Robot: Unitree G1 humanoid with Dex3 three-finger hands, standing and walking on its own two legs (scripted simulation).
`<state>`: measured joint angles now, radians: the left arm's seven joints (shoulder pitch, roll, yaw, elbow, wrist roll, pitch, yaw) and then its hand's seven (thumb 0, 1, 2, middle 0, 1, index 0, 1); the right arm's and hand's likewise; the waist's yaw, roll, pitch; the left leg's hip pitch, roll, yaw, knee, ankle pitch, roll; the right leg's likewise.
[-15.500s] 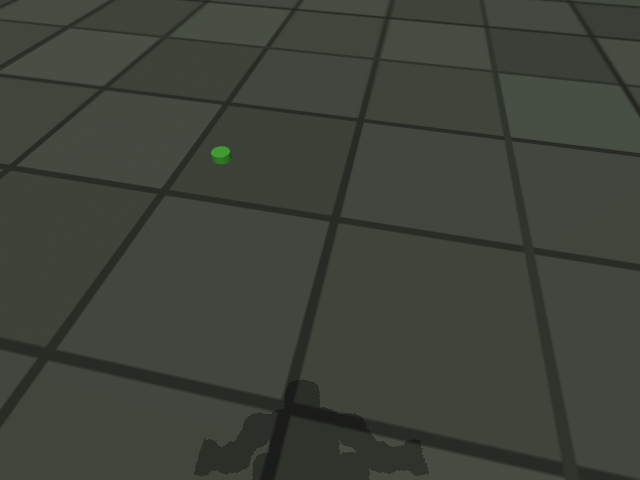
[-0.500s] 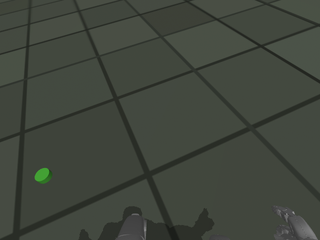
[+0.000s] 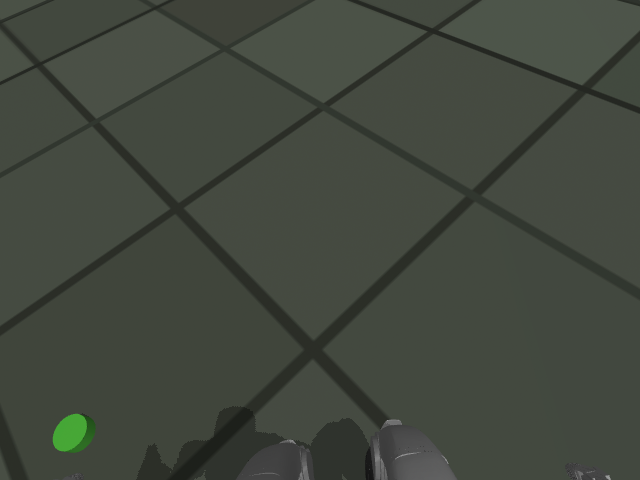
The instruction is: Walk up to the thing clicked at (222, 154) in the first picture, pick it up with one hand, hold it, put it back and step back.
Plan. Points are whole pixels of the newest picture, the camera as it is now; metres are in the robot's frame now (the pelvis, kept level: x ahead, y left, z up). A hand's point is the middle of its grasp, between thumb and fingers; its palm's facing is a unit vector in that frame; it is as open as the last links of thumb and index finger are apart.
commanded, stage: walk up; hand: left
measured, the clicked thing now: (74, 433) +0.35 +0.78 -0.71
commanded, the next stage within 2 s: none
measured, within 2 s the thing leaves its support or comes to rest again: neither
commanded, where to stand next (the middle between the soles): -0.07 +0.76 m, yaw -30 degrees
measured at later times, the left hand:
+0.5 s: hand out of the picture +0.11 +0.59 -0.12, palm faces -0.17 -0.77 -0.62, open 7.4 cm
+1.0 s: hand out of the picture +0.14 +0.76 -0.10, palm faces -0.26 -0.77 -0.59, open 7.4 cm
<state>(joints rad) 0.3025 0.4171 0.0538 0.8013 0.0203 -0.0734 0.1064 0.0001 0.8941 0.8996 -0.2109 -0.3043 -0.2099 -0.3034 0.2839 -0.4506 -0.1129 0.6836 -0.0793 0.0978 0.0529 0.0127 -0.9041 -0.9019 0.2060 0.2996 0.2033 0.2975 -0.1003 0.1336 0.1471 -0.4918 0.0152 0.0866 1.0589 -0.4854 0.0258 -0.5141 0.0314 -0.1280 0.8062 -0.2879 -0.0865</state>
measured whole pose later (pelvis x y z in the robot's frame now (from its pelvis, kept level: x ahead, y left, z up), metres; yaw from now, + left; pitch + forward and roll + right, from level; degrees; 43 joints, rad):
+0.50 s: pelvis -0.01 +0.27 -0.01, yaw -10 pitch -1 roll -2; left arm 0.29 0.49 0.09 0.88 0.02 0.00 0.13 0.01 0.90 0.90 -0.21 -0.30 -0.21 -0.30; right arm 0.25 -0.45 -0.11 0.70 -0.08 0.08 0.06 0.01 -0.91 -0.90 0.20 0.30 0.20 0.30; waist -0.04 0.06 0.12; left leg -0.45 0.03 0.05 0.98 -0.51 0.03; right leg -0.70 0.00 0.17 1.19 -0.49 -0.05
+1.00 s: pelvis -0.05 +0.50 +0.00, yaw -18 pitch -3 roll -1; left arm 0.24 0.43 0.06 0.79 0.05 -0.04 0.11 0.00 0.89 0.90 -0.21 -0.30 -0.21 -0.30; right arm 0.20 -0.48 -0.12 0.63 -0.05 0.12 0.07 0.01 -0.90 -0.90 0.21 0.30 0.21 0.30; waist -0.02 0.08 0.14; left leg -0.52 0.12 -0.17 1.26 -0.40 0.00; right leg -0.51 -0.12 0.09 0.78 -0.25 -0.01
